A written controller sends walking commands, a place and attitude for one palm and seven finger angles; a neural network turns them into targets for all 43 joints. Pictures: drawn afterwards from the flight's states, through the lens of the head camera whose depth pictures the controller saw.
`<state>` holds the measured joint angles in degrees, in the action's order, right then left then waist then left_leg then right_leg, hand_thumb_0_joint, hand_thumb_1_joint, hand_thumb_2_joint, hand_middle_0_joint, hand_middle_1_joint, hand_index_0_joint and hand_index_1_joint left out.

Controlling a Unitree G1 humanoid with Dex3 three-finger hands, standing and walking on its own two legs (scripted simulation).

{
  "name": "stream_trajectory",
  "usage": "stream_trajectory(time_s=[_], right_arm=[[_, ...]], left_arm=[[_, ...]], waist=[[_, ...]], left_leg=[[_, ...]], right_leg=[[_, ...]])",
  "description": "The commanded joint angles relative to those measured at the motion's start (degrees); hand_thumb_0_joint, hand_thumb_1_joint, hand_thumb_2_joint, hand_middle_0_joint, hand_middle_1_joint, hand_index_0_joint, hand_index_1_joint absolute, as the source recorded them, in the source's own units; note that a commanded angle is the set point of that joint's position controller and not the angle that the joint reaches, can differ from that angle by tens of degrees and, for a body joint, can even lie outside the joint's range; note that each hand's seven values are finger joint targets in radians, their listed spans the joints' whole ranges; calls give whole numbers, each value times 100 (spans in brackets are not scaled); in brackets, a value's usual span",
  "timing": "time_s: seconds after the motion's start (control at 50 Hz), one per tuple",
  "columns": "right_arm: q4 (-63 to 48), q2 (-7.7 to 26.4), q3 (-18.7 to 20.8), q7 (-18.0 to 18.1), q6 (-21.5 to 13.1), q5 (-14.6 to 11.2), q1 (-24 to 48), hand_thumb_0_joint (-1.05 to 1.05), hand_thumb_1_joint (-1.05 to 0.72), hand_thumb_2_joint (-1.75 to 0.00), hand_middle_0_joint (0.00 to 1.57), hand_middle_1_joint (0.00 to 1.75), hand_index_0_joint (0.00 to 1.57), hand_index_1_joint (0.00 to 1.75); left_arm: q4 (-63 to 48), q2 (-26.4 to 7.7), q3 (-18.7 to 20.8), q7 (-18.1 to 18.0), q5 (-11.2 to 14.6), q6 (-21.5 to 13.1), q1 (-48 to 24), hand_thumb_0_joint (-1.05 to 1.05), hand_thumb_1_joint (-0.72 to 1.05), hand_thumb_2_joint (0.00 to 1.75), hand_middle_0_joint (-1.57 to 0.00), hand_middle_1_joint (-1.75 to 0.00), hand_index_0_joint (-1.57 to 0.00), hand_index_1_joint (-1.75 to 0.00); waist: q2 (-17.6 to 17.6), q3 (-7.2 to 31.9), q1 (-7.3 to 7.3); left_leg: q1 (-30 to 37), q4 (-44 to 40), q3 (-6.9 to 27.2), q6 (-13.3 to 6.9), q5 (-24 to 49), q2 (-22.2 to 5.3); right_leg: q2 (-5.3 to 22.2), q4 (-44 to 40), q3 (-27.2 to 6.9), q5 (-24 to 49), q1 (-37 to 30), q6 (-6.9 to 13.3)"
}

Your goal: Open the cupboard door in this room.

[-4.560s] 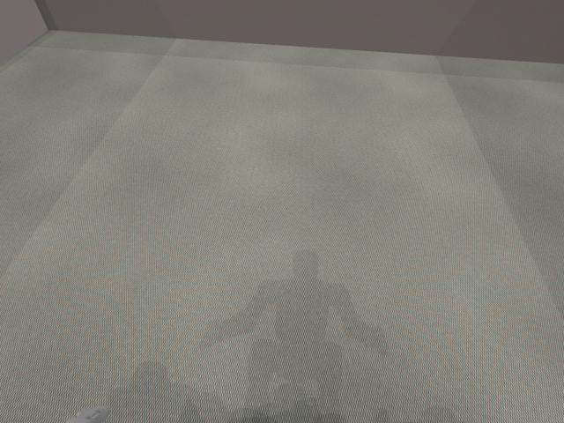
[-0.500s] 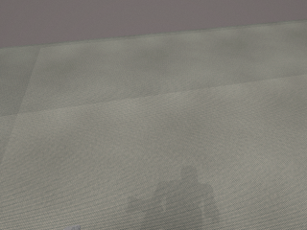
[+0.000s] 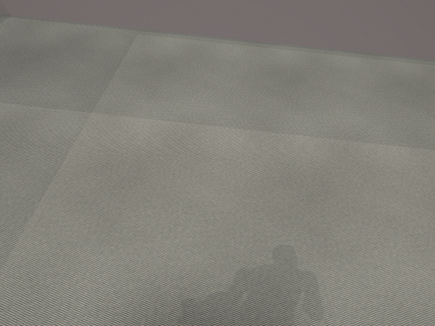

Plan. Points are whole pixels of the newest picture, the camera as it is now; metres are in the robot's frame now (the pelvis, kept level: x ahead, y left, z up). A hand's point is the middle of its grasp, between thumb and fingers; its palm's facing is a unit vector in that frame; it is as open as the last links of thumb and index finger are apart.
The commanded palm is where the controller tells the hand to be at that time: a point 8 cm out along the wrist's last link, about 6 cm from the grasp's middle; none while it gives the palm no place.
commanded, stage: turn or walk to find it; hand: left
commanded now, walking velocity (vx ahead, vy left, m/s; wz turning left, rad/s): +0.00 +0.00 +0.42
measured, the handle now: out of the picture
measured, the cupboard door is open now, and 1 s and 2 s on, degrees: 0 0 0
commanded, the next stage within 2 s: none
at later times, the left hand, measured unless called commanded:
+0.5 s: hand out of the picture +0.03 +0.18 -0.13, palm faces +0.24 -0.93 -0.28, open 7.3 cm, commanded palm none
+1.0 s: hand out of the picture -0.10 +0.22 -0.16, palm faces +0.46 -0.85 -0.25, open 7.3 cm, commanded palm none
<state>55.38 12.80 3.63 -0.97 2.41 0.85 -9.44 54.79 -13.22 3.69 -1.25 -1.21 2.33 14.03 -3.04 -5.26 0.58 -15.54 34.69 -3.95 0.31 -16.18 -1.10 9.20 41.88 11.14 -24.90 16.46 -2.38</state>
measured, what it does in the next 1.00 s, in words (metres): steps on the spot, turning left: right foot, then left foot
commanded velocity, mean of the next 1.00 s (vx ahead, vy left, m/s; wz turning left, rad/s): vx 0.00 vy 0.00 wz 0.42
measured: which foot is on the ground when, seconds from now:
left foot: down 0.00-0.36, up 0.38-0.76, down 0.78-1.00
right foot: up 0.00-0.34, down 0.36-0.78, up 0.80-1.00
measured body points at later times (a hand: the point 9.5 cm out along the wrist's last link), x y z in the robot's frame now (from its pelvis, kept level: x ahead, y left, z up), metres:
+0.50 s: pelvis -0.02 -0.03 +0.01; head +0.01 -0.06 +0.46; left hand +0.02 +0.23 -0.11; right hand +0.09 -0.27 -0.15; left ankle -0.05 +0.11 -0.65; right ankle +0.01 -0.12 -0.72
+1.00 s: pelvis -0.05 +0.01 +0.02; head -0.04 +0.03 +0.47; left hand -0.12 +0.27 -0.14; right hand +0.13 -0.18 -0.12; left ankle -0.08 +0.10 -0.72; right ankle -0.01 -0.13 -0.65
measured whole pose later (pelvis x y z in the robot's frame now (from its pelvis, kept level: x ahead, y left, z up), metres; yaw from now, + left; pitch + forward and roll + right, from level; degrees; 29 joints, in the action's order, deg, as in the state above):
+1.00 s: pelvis -0.05 +0.01 +0.02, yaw +25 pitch -1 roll -1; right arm 54.5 10.7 2.0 0.2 1.2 1.0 -9.9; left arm 55.8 -14.4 4.3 -0.8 -1.0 3.7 12.6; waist -2.0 -3.7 0.6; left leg -13.1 27.5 -1.4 -2.4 -13.4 0.9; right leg 5.2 59.6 2.8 -23.7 25.2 -4.2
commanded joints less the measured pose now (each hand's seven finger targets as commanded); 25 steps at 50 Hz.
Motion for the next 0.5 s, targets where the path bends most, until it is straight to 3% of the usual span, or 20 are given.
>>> stream_trajectory(time_s=[0.0,0.04,0.1,0.16,0.22,0.26,0.3,0.32,0.34,0.36,0.38,0.4,0.42,0.44,0.48], right_arm=[[-188,1278,261,185,-151,49,-730,0,-90,-90,20,30,20,30],[-368,1000,155,204,-174,53,-116,0,-90,-90,20,30,20,30],[-391,1021,158,201,-207,29,-156,0,-90,-90,20,30,20,30],[-395,1050,187,193,-176,46,-263,0,-90,-90,20,30,20,30],[-431,1071,214,166,-134,66,-205,0,-90,-90,20,30,20,30],[-493,1064,235,148,-110,70,-95,0,-90,-90,20,30,20,30],[-558,1021,241,130,-93,30,16,0,-90,-90,20,30,20,30],[-584,836,236,98,-97,-11,13,0,-90,-90,20,30,20,30],[-706,451,164,65,-106,-48,-88,0,-90,-90,20,30,20,30],[-777,545,207,76,-46,17,14,0,-90,-90,20,30,20,30],[-708,679,250,67,34,55,71,0,-90,-90,20,30,20,30],[-609,671,276,32,63,44,72,0,-90,-90,20,30,20,30],[-494,624,265,-2,71,48,-66,0,-90,-90,20,30,20,30],[-389,542,234,-24,76,57,-246,0,-90,-90,20,30,20,30],[-337,502,207,-27,81,43,-296,0,-90,-90,20,30,20,30]], left_arm=[[-634,-488,101,-24,24,-10,-569,0,90,90,-20,-30,-20,-30],[-461,-491,112,50,20,-31,-371,0,90,90,-20,-30,-20,-30],[-397,-442,85,70,35,-40,-230,0,90,90,-20,-30,-20,-30],[-488,-393,62,50,52,-38,-350,0,90,90,-20,-30,-20,-30],[-570,-354,49,40,58,-74,-320,0,90,90,-20,-30,-20,-30],[-554,-353,51,20,73,-103,-113,0,90,90,-20,-30,-20,-30],[-467,-418,75,-1,71,-162,266,0,90,90,-20,-30,-20,-30],[-447,-645,114,-24,37,-219,427,0,90,90,-20,-30,-20,-30],[-471,-1126,213,-71,-57,-283,550,0,90,90,-20,-30,-20,-30],[-569,-1330,230,-65,-32,-266,425,0,90,90,-20,-30,-20,-30],[-654,-1179,242,-87,-13,-266,155,0,90,90,-20,-30,-20,-30],[-694,-1015,192,-74,-11,-258,-130,0,90,90,-20,-30,-20,-30],[-741,-832,133,-78,-6,-252,-379,0,90,90,-20,-30,-20,-30],[-768,-743,94,-72,-13,-281,-528,0,90,90,-20,-30,-20,-30],[-718,-707,82,-83,-20,-312,-345,0,90,90,-20,-30,-20,-30]], waist=[[1897,733,-428],[1368,471,-160],[1143,656,-164],[1083,695,-236],[1259,671,-226],[1233,706,-128],[1085,776,80],[572,820,159],[-922,857,194],[-1337,695,251],[-1305,447,185],[-821,168,44],[-417,118,-126],[-483,177,-210],[-654,332,-133]], left_leg=[[895,-1588,2149,-1114,2517,-1858],[547,-1606,1622,-938,2191,-1448],[873,-1513,1385,-910,2743,-1222],[919,-1487,1650,-1030,2654,-1297],[706,-1416,1809,-989,2549,-1196],[444,-1297,1941,-936,2475,-1106],[-66,-945,1884,-708,1987,-886],[-572,-515,1693,-434,1305,-565],[-1585,663,839,-16,-287,220],[-1619,1880,732,102,-1629,382],[-1602,2688,984,66,-1506,196],[-1618,3218,925,76,-1142,134],[-1610,3390,855,116,-836,33],[-1594,3442,729,190,-579,0],[-1533,3262,558,298,-527,-47]], right_leg=[[-214,2253,-936,-822,1544,-118],[-196,2208,-960,-167,1397,-149],[-340,1704,-876,0,1215,-212],[-439,1112,-890,-146,1044,-223],[-588,392,-831,-103,643,-173],[-695,-223,-779,151,208,-139],[-692,-1354,-729,1036,-633,-120],[-375,-2044,-1057,1399,-1261,-39],[1018,-2521,-2510,1653,-1791,426],[1850,-2774,-3077,1631,-1008,1042],[1700,-2937,-2958,1090,-412,1166],[1400,-2927,-2561,905,-130,1085],[1145,-2749,-2057,1222,-115,960],[916,-2584,-1568,1659,-285,869],[886,-2447,-1197,2250,-577,877]])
